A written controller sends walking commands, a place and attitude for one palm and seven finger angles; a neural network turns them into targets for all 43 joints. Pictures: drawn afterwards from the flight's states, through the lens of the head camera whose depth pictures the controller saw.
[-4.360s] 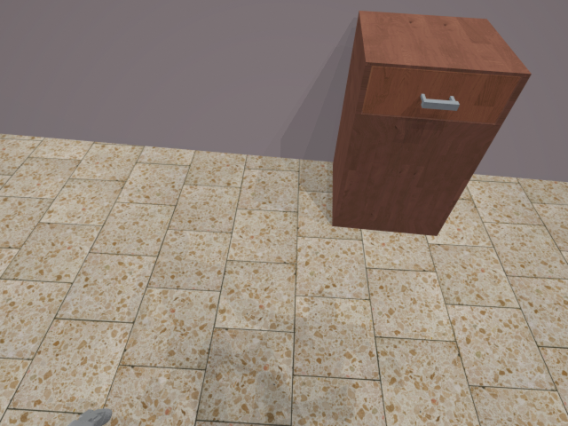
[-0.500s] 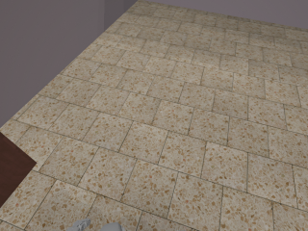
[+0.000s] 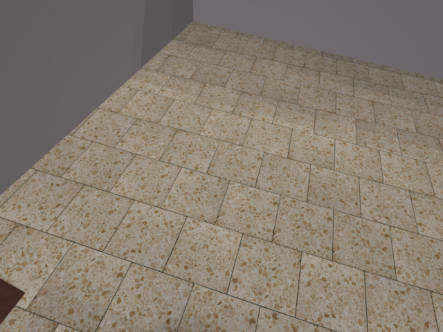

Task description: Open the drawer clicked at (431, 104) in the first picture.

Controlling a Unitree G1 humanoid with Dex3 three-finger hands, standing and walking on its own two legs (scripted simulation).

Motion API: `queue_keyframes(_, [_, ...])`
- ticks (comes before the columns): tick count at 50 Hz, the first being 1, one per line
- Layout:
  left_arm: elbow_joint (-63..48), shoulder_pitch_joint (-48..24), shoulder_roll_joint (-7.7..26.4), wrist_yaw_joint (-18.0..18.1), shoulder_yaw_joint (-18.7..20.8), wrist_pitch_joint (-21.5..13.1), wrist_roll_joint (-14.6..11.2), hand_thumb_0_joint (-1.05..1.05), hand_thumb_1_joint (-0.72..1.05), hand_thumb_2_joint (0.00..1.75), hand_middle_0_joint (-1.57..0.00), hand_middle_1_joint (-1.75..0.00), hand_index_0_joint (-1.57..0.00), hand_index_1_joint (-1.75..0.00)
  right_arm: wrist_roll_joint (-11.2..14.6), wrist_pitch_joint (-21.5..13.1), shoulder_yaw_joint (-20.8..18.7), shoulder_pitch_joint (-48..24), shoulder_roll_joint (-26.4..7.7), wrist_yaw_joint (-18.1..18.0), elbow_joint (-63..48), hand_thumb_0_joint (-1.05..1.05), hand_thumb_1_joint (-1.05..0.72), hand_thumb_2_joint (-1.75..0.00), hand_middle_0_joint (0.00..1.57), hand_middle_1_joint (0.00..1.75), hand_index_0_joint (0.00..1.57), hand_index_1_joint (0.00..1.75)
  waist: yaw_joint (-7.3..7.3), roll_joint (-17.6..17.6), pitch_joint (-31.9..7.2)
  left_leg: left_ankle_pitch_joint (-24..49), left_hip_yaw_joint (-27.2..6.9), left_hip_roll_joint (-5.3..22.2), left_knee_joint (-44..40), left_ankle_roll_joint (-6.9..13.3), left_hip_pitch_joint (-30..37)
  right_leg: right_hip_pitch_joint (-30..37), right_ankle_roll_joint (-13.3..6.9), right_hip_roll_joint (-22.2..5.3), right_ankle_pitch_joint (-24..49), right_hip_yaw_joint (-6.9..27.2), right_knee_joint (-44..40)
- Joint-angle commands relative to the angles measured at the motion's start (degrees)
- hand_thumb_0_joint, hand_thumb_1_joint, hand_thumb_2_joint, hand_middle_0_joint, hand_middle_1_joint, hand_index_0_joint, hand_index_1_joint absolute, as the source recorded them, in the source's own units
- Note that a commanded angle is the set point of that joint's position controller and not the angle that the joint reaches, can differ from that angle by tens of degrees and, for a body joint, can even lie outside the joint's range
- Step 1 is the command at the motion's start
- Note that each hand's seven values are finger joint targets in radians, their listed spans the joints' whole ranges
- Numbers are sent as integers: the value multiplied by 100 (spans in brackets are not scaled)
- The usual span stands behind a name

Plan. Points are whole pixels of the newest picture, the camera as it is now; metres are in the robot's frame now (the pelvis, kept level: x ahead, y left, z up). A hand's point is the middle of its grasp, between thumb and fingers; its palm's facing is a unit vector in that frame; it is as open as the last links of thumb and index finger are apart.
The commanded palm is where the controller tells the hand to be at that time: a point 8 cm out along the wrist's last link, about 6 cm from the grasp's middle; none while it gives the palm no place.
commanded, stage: turn to face it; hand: left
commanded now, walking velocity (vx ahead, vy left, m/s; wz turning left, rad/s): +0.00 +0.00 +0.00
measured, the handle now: out of the picture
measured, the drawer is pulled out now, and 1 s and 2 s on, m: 0.00 0.00 0.00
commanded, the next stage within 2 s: none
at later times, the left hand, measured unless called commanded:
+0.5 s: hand (152, 302) +0.20 +0.16 -0.16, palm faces +0.18 -0.97 -0.18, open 7.3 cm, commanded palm none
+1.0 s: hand out of the picture +0.10 +0.24 -0.16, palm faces +0.46 -0.85 -0.27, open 7.4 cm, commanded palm none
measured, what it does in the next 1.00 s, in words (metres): walks ahead, turning left: right foot, then left foot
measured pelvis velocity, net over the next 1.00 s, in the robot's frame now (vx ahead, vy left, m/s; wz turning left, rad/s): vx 0.11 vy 0.00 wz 0.46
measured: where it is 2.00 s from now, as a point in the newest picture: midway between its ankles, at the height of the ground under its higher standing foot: outside the picture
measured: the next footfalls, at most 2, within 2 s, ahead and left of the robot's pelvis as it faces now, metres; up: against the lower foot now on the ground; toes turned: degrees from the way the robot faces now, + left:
right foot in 0.26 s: +0.18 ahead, -0.15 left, +0.00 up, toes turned -7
left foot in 0.60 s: +0.15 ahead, +0.12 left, +0.00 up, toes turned +24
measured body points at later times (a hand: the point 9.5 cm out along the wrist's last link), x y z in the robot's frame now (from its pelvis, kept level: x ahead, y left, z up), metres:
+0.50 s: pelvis +0.10 -0.02 +0.00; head +0.12 -0.02 +0.45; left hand +0.19 +0.21 -0.14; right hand +0.13 -0.25 -0.16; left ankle +0.08 +0.09 -0.68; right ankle +0.14 -0.15 -0.74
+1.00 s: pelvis +0.11 +0.00 +0.00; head +0.14 +0.03 +0.45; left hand +0.07 +0.28 -0.14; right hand +0.29 -0.20 -0.13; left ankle +0.12 +0.10 -0.74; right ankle +0.17 -0.15 -0.68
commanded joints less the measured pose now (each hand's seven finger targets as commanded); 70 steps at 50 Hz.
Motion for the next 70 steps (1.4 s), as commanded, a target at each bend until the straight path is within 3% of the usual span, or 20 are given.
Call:
queue_keyframes(1, [-602, -67, 50, -47, 128, 28, 18, 0, 90, 90, -20, -30, -20, -30, -17, -11, -179, 807, -725, -131, 88, 0, -90, -90, 20, 30, 20, 30, -204, 894, -90, 2349, -655, 1522, -1630, 432, 265, -753, 186, -438, 531, 102, -71])
queue_keyframes(8, [-750, -630, 7, 70, -66, -73, 1, 0, 90, 90, -20, -30, -20, -30, -14, 138, -198, 1053, -855, -90, 400, 0, -90, -90, 20, 30, 20, 30, -304, 1193, -202, 3262, -684, 1096, -1045, 537, 400, 394, 300, -193, 1039, -473, -3019])
queue_keyframes(11, [-730, -580, 307, 106, -18, -122, -16, 0, 90, 90, -20, -30, -20, -30, 7, 272, -229, 1049, -912, -70, 441, 0, -90, -90, 20, 30, 20, 30, -139, 1057, -316, 2530, -913, 848, -429, 199, 273, 1195, 331, -132, 1702, -621, -4156])
queue_keyframes(12, [-683, -344, 591, 142, 34, -166, -14, 0, 90, 90, -20, -30, -20, -30, 35, 297, -226, 1065, -797, -43, 402, 0, -90, -90, 20, 30, 20, 30, -23, 656, -462, 1849, -819, 645, 39, -32, -201, 1912, 264, -539, 2630, -261, -4308])
queue_keyframes(14, [-631, 242, 1427, 206, 195, -201, -28, 0, 90, 90, -20, -30, -20, -30, 86, 414, -174, 1173, -396, -39, 133, 0, -90, -90, 20, 30, 20, 30, 167, -1223, -1109, -2229, -651, -187, 2252, -430, -1428, 2898, -697, -2693, 4841, 1230, -4637])
queue_keyframes(15, [-710, 23, 1420, 230, 212, -199, -45, 0, 90, 90, -20, -30, -20, -30, 73, 514, -198, 1015, -512, -63, 67, 0, -90, -90, 20, 30, 20, 30, 190, -1580, -1139, -2377, -1119, -55, 2906, -427, -1529, 2485, -874, -2670, 4442, 1297, -4852])
queue_keyframes(18, [-1053, -910, 977, 304, 119, -86, -15, 0, 90, 90, -20, -30, -20, -30, 48, 615, -269, 915, -527, 30, 123, 0, -90, -90, 20, 30, 20, 30, -194, -557, -539, -1412, -1144, 95, 3563, -478, -1658, 1651, -641, -2131, 3056, 199, -4916])
queue_keyframes(28, [-1438, -1245, 1129, 267, 264, 90, 2, 0, 90, 90, -20, -30, -20, -30, -6, 645, -372, 901, -688, 188, -368, 0, -90, -90, 20, 30, 20, 30, -442, -558, -395, -120, -414, -137, 672, -459, -418, 827, -183, -1884, 1447, -938, -3981])
queue_keyframes(29, [-1493, -1235, 1060, 239, 257, 135, -47, 0, 90, 90, -20, -30, -20, -30, -17, 606, -426, 1149, -904, 199, -323, 0, -90, -90, 20, 30, 20, 30, -597, 71, -521, 465, -594, -85, -33, -405, 137, 532, 9, -1695, 1068, -1047, -3263])
queue_keyframes(30, [-1688, -1162, 750, 186, 229, 183, -88, 0, 90, 90, -20, -30, -20, -30, -50, 552, -556, 1372, -1516, 181, -395, 0, -90, -90, 20, 30, 20, 30, -696, 1790, -520, 1469, -2485, 1028, -789, 122, 530, -573, 450, -971, -521, -1218, -1948])
queue_keyframes(31, [-2002, -1562, 549, 170, 155, 192, -69, 0, 90, 90, -20, -30, -20, -30, -73, 533, -643, 1582, -1981, 130, -436, 0, -90, -90, 20, 30, 20, 30, -913, 2405, -416, 2202, -3875, 2057, -1427, 835, 389, -1198, 619, -447, -1842, -747, -605])
queue_keyframes(32, [-2007, -1637, 618, 207, 145, 245, -11, 0, 90, 90, -20, -30, -20, -30, -45, 509, -638, 1497, -1997, 42, -371, 0, -90, -90, 20, 30, 20, 30, -838, 2132, -651, 1617, -4047, 2055, -1469, 869, 419, -1424, 527, -514, -1431, -21, 60])
queue_keyframes(37, [-1593, -1148, 816, 88, 244, 187, -28, 0, 90, 90, -20, -30, -20, -30, -1, 406, -428, 273, -1475, -36, -785, 0, -90, -90, 20, 30, 20, 30, -351, 1051, -701, 1661, -2526, 913, -1258, 583, 327, -1046, 612, -507, 206, 198, -18])
queue_keyframes(47, [-1824, -1381, 866, 156, 180, 197, -78, 0, 90, 90, -20, -30, -20, -30, -17, 545, -548, 459, -1698, 19, -742, 0, -90, -90, 20, 30, 20, 30, -562, 972, -713, 1745, -3218, 851, -1156, 886, 743, -624, 628, -179, -270, 261, -1639])
queue_keyframes(54, [-1765, -563, 943, 220, 172, 103, -138, 0, 90, 90, -20, -30, -20, -30, 19, 658, -607, -70, -1684, 83, -918, 0, -90, -90, 20, 30, 20, 30, -163, 1026, -854, 1308, -3437, 286, -645, 484, -535, 1473, 419, 112, 639, 117, -4146])
queue_keyframes(55, [-1763, -361, 1214, 251, 232, 56, -85, 0, 90, 90, -20, -30, -20, -30, 60, 674, -583, -51, -1435, 115, -980, 0, -90, -90, 20, 30, 20, 30, -48, 272, -843, 377, -3090, -136, 18, 136, -1358, 2218, 209, -528, 533, 674, -5081])
queue_keyframes(56, [-1845, -369, 1760, 281, 330, 9, 24, 0, 90, 90, -20, -30, -20, -30, 84, 666, -515, 8, -1025, 134, -1133, 0, -90, -90, 20, 30, 20, 30, -29, -1516, -685, -1261, -1779, -1059, 1533, -418, -2454, 2462, -459, -2235, 294, 2460, -5720])
queue_keyframes(57, [-2006, -736, 1843, 284, 259, 69, -26, 0, 90, 90, -20, -30, -20, -30, -4, 682, -574, -74, -1288, 131, -1158, 0, -90, -90, 20, 30, 20, 30, -109, -1001, -558, -1712, -1812, -838, 2728, -418, -2151, 1480, -835, -2757, 653, 2308, -5680])
queue_keyframes(61, [-2090, -1497, 1187, 257, 111, -5, -22, 0, 90, 90, -20, -30, -20, -30, -34, 832, -557, 117, -1233, 257, -796, 0, -90, -90, 20, 30, 20, 30, -504, -729, 109, -555, -1534, -423, 4098, -528, -1975, 680, -479, -1601, 1040, 667, -5331])
queue_keyframes(70, [-1693, -502, 1623, 224, 230, 36, 38, 0, 90, 90, -20, -30, -20, -30, 55, 751, -357, -574, -1027, 261, -955, 0, -90, -90, 20, 30, 20, 30, 63, -1079, -443, -1156, -811, -428, 1564, -606, -1246, 1984, -600, -1882, 3209, -51, -4581])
